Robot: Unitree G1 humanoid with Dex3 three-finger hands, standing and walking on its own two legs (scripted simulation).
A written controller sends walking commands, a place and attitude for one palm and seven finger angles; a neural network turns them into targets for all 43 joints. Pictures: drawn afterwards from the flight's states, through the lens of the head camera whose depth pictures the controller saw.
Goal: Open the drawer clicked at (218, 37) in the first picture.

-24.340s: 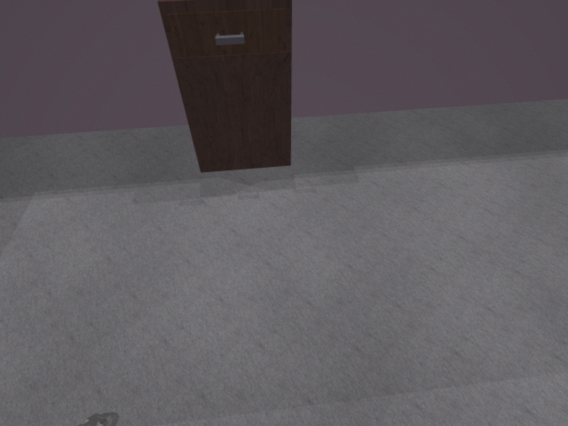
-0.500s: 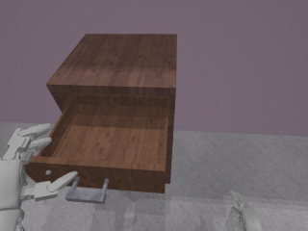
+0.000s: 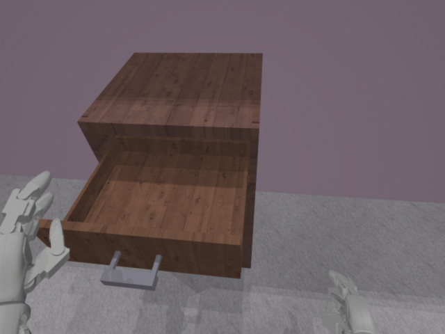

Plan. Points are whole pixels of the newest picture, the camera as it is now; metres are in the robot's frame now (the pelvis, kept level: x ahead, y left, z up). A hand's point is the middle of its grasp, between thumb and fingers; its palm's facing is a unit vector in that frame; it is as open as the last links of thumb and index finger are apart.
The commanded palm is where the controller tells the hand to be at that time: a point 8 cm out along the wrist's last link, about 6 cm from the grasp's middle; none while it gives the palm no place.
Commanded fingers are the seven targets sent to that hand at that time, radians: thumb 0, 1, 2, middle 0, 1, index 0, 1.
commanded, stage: step back with the hand held close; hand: left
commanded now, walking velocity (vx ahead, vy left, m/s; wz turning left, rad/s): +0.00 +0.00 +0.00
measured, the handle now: (133, 268) +0.25 +0.23 -0.07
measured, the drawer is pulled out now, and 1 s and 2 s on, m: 0.30 0.30 0.30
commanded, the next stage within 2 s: stop stepping back and stand still in 1.38 s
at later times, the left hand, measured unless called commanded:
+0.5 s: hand (42, 267) +0.16 +0.26 +0.15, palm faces +0.29 -0.81 -0.51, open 7.4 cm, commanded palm +0.09 +0.30 +0.17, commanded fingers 0.00 0.90 0.90 -0.20 -0.30 -0.20 -0.30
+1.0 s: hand out of the picture +0.11 +0.27 +0.16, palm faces +0.37 -0.80 -0.47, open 7.4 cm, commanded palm +0.04 +0.31 +0.17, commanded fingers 0.00 0.90 0.90 -0.20 -0.30 -0.20 -0.30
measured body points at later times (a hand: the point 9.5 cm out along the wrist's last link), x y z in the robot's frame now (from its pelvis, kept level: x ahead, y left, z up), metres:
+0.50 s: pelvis -0.04 +0.02 +0.00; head +0.00 +0.02 +0.44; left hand +0.13 +0.30 +0.17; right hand +0.15 -0.22 -0.09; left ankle -0.03 +0.12 -0.74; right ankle -0.02 -0.10 -0.74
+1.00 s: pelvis -0.09 +0.03 -0.01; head -0.05 +0.05 +0.44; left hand +0.08 +0.31 +0.18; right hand +0.08 -0.20 -0.09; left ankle -0.03 +0.12 -0.74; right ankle -0.10 -0.10 -0.72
